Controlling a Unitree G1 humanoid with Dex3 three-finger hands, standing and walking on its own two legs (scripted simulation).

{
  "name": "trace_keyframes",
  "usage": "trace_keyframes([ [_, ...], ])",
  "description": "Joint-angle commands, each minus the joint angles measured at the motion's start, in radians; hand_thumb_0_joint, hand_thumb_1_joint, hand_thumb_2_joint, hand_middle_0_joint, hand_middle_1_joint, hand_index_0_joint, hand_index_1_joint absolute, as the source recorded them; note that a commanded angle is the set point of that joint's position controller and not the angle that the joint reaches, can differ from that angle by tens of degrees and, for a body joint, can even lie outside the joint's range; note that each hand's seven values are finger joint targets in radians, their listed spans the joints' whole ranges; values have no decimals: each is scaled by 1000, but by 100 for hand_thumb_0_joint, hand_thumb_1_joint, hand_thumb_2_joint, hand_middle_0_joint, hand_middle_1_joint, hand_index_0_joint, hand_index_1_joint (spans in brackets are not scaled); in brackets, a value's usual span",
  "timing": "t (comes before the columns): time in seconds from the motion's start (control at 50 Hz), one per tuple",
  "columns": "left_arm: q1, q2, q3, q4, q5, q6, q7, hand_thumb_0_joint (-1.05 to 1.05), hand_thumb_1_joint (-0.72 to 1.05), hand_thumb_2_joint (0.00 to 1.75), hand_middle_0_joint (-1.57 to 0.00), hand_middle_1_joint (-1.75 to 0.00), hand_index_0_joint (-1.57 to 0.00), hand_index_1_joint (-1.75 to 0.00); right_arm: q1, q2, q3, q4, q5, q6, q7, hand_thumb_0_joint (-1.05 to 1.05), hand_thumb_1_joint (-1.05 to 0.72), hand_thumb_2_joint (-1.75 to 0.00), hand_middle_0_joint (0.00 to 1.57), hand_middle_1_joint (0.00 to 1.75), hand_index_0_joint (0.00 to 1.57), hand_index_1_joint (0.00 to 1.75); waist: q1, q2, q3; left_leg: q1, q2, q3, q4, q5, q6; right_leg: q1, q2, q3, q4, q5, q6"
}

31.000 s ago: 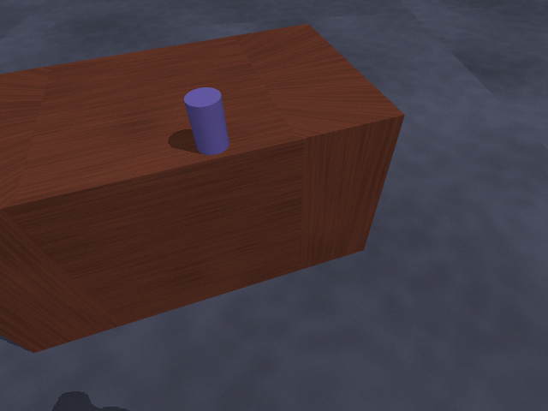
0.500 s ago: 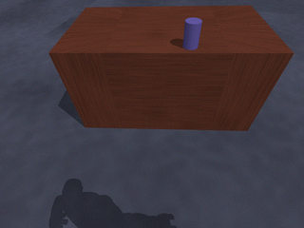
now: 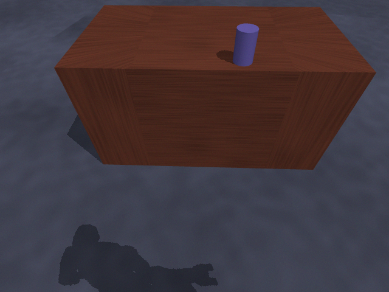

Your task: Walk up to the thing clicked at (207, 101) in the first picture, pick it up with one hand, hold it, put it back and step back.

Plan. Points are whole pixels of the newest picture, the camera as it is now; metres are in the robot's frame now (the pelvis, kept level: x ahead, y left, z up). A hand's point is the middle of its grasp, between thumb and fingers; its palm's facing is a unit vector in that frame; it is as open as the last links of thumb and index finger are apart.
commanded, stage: step back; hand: right
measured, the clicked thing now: (245, 45) +1.03 -0.16 +0.00
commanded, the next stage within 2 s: stand in 0.12 s
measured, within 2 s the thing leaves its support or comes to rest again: neither
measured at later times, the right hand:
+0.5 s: hand out of the picture +0.11 -0.25 -0.13, palm faces +0.00 +0.94 -0.33, open 7.4 cm
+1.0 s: hand out of the picture +0.02 -0.26 -0.15, palm faces +0.00 +0.95 -0.32, open 7.4 cm
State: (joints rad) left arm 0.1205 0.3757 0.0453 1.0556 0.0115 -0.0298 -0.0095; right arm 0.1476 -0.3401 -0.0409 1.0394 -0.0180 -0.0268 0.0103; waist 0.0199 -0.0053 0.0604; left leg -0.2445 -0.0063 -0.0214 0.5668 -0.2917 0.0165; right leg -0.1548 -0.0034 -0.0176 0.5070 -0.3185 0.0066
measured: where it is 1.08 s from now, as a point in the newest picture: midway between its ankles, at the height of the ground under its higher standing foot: outside the picture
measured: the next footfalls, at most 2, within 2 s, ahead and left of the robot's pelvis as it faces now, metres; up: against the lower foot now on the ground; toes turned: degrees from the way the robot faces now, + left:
none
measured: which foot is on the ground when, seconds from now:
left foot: down 0.00-1.00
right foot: down 0.00-1.00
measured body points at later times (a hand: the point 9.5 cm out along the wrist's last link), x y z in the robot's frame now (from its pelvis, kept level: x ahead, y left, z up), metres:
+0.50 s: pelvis -0.01 +0.00 +0.01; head +0.01 +0.00 +0.46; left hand +0.10 +0.29 -0.12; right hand +0.11 -0.30 -0.11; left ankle +0.01 +0.11 -0.73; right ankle -0.03 -0.13 -0.73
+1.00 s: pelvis -0.03 -0.01 +0.01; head -0.02 -0.01 +0.46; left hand +0.04 +0.29 -0.12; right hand +0.03 -0.31 -0.12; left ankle +0.01 +0.11 -0.73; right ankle -0.03 -0.13 -0.73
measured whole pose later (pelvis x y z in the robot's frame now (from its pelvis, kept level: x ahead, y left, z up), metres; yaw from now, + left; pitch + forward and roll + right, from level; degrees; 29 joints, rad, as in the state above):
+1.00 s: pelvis -0.03 -0.01 +0.01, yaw -1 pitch -3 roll +0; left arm 0.13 0.35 0.00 1.15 0.01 -0.01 -0.02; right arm 0.13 -0.34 -0.01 1.17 -0.01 -0.01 0.01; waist -0.01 0.00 0.05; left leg -0.15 0.00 -0.01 0.32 -0.13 0.00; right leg -0.09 0.00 -0.01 0.32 -0.18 0.00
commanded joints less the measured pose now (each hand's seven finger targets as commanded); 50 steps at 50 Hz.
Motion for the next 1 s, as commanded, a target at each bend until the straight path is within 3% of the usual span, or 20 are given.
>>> trace_keyframes([
  [0.0,-4,256,49,-61,3,-21,23,0,90,90,-20,-30,-20,-30,-62,-201,-45,-76,-1,-16,-23,0,-90,-90,20,30,20,30,7,-7,-115,-60,56,-35,-7,259,12,141,-196,175,-48,339,-125],
  [0.04,-37,251,44,-69,3,-17,27,0,90,90,-20,-30,-20,-30,-63,-203,-48,-66,-4,-15,-21,0,-90,-90,20,30,20,30,-6,-36,-92,-21,63,-42,-17,264,25,71,-185,148,-45,314,-122],
  [0.08,-64,232,35,-78,4,-15,26,0,90,90,-20,-30,-20,-30,-60,-215,-50,-58,-4,-17,-16,0,-90,-90,20,30,20,30,-15,-28,-96,46,85,-75,-50,323,47,16,-146,106,-32,281,-88],
  [0.1,-65,183,10,-53,-18,-8,23,0,90,90,-20,-30,-20,-30,-85,-212,-31,-54,10,-16,-16,0,-90,-90,20,30,20,30,-20,-6,-67,114,115,-133,-120,451,44,-45,-119,122,-67,353,-51],
  [0.12,-62,172,7,-53,-18,-5,23,0,90,90,-20,-30,-20,-30,-87,-224,-34,-53,12,-17,-18,0,-90,-90,20,30,20,30,-20,-6,-85,134,136,-134,-116,531,45,-2,-106,92,-78,401,-34],
  [0.2,-64,184,9,-31,-18,-2,28,0,90,90,-20,-30,-20,-30,-95,-230,-26,-31,13,-15,-28,0,-90,-90,20,30,20,30,-17,24,-161,203,139,-106,-142,649,31,102,-108,81,-85,483,-28],
  [0.28,-64,183,6,-14,-12,-5,29,0,90,90,-20,-30,-20,-30,-121,-218,-18,-26,18,-13,-29,0,-90,-90,20,30,20,30,-16,21,-188,226,137,-86,-169,649,22,148,-117,79,-127,537,-22],
  [0.38,-89,183,2,2,-5,-2,24,0,90,90,-20,-30,-20,-30,-156,-206,-10,-11,18,-5,-23,0,-90,-90,20,30,20,30,-20,5,-117,178,124,-84,-243,427,9,121,-122,86,-206,382,-19],
  [0.44,-87,178,0,9,-4,-4,21,0,90,90,-20,-30,-20,-30,-163,-210,-10,1,17,-8,-21,0,-90,-90,20,30,20,30,-18,20,-111,189,132,-86,-263,397,5,105,-123,87,-222,334,-19],
  [0.5,-91,180,-3,15,-4,-7,19,0,90,90,-20,-30,-20,-30,-159,-208,-7,16,16,-6,-16,0,-90,-90,20,30,20,30,-20,4,-70,150,120,-90,-293,258,-1,79,-125,105,-264,225,-17],
  [0.56,-82,178,-5,19,-2,-10,17,0,90,90,-20,-30,-20,-30,-153,-209,-7,25,14,-8,-12,0,-90,-90,20,30,20,30,-21,6,-77,155,123,-92,-301,230,-1,72,-127,107,-271,190,-18],
  [0.62,-88,184,-3,20,-3,-11,14,0,90,90,-20,-30,-20,-30,-136,-207,-4,35,11,-9,-10,0,-90,-90,20,30,20,30,-25,13,-55,113,115,-95,-322,137,-4,55,-125,113,-284,114,-20],
  [0.72,-68,183,-5,24,-4,-13,13,0,90,90,-20,-30,-20,-30,-123,-208,-3,42,11,-14,-10,0,-90,-90,20,30,20,30,-19,1,-76,129,124,-102,-310,213,2,69,-129,113,-271,175,-24],
  [0.82,-54,181,-7,27,-2,-4,11,0,90,90,-20,-30,-20,-30,-96,-217,-5,51,8,-7,-10,0,-90,-90,20,30,20,30,-26,5,-41,110,119,-109,-323,93,-3,7,-117,111,-281,46,-26],
  [0.98,-35,190,-8,23,-3,-6,12,0,90,90,-20,-30,-20,-30,-77,-217,1,54,8,-8,-11,0,-90,-90,20,30,20,30,-25,10,-54,119,124,-111,-311,138,4,14,-122,120,-265,106,-30],
])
